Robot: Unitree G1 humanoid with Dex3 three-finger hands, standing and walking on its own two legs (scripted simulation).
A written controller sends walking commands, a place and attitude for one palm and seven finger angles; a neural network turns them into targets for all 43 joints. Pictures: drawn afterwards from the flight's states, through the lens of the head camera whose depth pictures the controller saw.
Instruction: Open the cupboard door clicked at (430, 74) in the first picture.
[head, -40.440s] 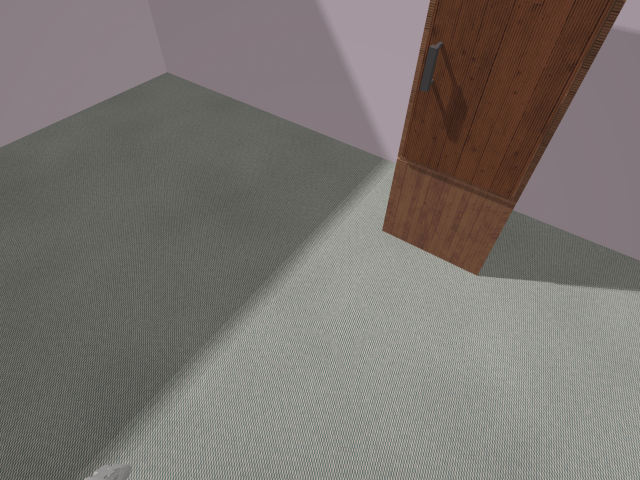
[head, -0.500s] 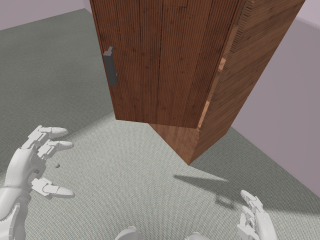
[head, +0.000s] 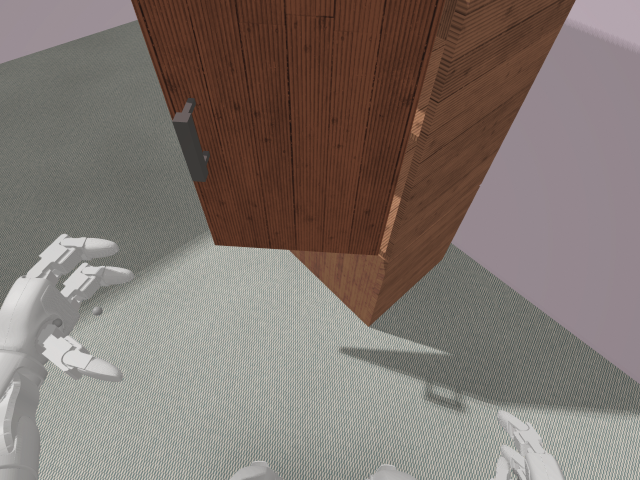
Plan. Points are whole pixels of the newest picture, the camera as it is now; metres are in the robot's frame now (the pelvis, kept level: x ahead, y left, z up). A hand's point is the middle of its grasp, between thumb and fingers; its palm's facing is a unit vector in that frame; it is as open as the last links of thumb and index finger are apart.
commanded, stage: raise the hand with hooked fingers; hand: left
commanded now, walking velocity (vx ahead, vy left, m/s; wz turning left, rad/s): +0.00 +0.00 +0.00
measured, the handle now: (195, 140) +0.60 +0.23 +0.05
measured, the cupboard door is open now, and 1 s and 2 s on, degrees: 44 44 44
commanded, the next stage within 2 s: move the hooked fingers beside the handle in 0.30 s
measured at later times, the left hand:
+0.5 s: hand (95, 312) +0.29 +0.27 +0.06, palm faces -0.01 -1.00 -0.02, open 14.0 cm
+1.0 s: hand (122, 248) +0.38 +0.27 +0.05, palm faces -0.01 -1.00 -0.01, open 14.0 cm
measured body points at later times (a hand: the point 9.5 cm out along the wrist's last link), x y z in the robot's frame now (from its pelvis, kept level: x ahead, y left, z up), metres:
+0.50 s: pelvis -0.01 +0.00 +0.00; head +0.05 +0.01 +0.45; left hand +0.28 +0.32 +0.07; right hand +0.15 -0.25 -0.08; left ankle +0.00 +0.12 -0.69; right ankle +0.01 -0.12 -0.69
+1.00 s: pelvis -0.01 +0.01 -0.01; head +0.08 +0.02 +0.43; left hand +0.38 +0.33 +0.06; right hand +0.08 -0.26 -0.11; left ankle +0.00 +0.12 -0.69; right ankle +0.01 -0.12 -0.69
